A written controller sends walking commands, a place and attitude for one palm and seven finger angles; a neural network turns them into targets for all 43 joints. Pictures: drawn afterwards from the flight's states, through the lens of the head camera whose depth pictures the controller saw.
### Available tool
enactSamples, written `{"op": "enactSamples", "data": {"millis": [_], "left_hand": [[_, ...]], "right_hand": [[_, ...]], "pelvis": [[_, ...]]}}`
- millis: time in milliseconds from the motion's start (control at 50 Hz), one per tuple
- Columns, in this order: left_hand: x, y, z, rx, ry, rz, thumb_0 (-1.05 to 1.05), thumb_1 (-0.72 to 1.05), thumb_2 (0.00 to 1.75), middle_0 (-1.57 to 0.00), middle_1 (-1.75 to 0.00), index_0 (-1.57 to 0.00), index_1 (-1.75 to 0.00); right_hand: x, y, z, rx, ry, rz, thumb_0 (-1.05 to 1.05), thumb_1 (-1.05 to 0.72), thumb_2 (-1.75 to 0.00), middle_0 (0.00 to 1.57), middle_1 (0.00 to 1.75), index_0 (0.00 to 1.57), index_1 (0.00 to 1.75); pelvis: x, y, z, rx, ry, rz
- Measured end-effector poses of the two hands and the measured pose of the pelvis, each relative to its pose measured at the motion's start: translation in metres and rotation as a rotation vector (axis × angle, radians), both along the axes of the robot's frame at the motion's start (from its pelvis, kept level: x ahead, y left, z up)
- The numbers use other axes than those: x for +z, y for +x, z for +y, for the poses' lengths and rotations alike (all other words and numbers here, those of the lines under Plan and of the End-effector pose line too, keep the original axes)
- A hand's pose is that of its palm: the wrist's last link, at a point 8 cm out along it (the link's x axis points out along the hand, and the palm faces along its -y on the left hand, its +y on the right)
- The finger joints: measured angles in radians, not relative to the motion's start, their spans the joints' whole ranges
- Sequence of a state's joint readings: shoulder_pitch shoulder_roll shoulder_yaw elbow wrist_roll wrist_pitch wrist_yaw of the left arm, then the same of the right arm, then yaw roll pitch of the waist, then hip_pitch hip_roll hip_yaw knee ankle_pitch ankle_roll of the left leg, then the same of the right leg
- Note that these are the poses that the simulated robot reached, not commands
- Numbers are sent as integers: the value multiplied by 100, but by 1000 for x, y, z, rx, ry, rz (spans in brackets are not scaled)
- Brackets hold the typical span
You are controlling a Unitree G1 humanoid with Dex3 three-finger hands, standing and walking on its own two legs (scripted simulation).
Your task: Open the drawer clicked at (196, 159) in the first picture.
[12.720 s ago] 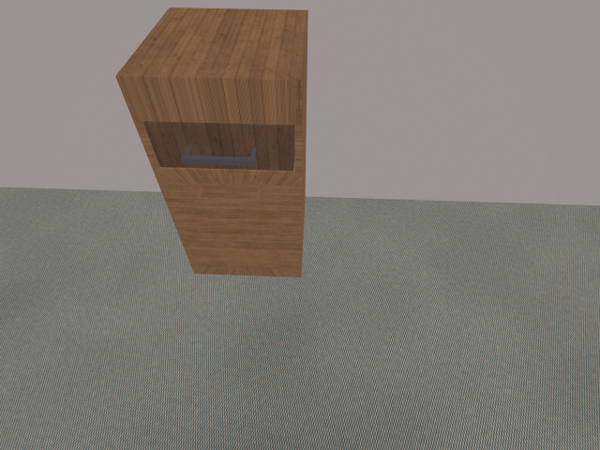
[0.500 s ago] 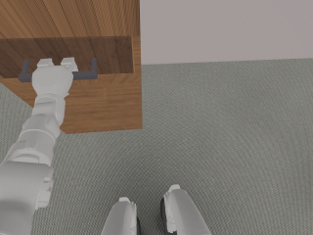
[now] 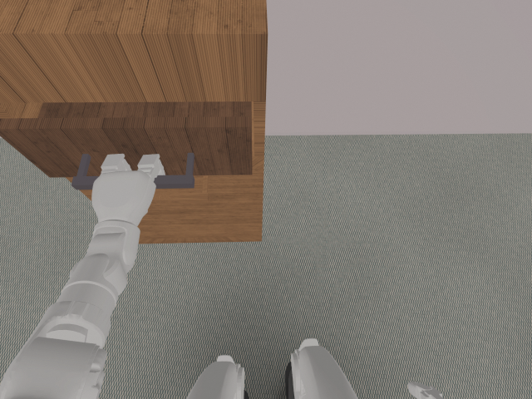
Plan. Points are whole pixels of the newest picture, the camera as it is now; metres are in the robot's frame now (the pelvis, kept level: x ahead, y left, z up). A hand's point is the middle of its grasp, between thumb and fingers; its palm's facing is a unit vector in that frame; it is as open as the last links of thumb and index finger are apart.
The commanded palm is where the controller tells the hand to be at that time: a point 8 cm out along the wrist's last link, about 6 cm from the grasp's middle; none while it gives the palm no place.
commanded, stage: pull the drawer open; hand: left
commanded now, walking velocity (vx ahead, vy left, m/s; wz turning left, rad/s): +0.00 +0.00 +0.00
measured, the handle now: (136, 171) +0.47 +0.22 -0.04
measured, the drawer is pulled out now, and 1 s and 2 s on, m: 0.05 0.18 0.28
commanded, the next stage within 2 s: none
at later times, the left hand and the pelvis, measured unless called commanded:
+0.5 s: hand (133, 243) +0.35 +0.22 -0.06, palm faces -0.05 -0.06 -1.00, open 5.1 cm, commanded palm +0.32 +0.22 -0.02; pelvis +0.00 +0.00 +0.01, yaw +0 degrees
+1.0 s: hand (127, 285) +0.29 +0.21 -0.06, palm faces -0.04 -0.05 -1.00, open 5.2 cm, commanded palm +0.25 +0.22 -0.02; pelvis -0.01 -0.01 +0.00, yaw +1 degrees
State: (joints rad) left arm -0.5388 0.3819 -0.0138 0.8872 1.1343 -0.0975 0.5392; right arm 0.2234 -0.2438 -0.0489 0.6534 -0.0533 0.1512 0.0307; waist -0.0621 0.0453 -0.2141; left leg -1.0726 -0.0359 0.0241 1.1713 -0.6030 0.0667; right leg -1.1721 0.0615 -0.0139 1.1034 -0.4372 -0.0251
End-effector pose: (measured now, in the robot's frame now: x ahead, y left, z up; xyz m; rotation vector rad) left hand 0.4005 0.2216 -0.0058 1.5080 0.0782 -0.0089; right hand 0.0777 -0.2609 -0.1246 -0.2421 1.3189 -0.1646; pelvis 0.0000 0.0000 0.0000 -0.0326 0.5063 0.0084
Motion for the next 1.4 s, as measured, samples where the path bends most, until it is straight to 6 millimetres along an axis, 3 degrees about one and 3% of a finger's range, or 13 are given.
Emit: {"op": "enactSamples", "data": {"millis": [200,620,920,1400], "left_hand": [[1,-24,-1,8,-9,2,1,81,84,-30,-135,-42,-135],[1,-78,-3,24,7,-1,0,80,84,-31,-135,-42,-135],[0,-122,-5,38,5,-17,1,80,83,-32,-135,-42,-135],[1,-163,-7,64,3,-5,1,79,83,-31,-135,-42,-135]], "right_hand": [[8,23,3,16,8,-55,0,-90,-90,20,30,20,30],[10,29,6,33,30,-133,0,-90,-90,20,30,20,30],[13,46,3,69,40,-219,0,-90,-90,20,30,20,30],[14,72,0,98,59,-317,1,-90,-90,20,30,20,30]], "pelvis": [[6,5,0,-5,4,-22],[7,-5,-3,-5,13,-69],[4,-12,-8,-4,23,-94],[1,-11,-20,-12,40,-99]]}}
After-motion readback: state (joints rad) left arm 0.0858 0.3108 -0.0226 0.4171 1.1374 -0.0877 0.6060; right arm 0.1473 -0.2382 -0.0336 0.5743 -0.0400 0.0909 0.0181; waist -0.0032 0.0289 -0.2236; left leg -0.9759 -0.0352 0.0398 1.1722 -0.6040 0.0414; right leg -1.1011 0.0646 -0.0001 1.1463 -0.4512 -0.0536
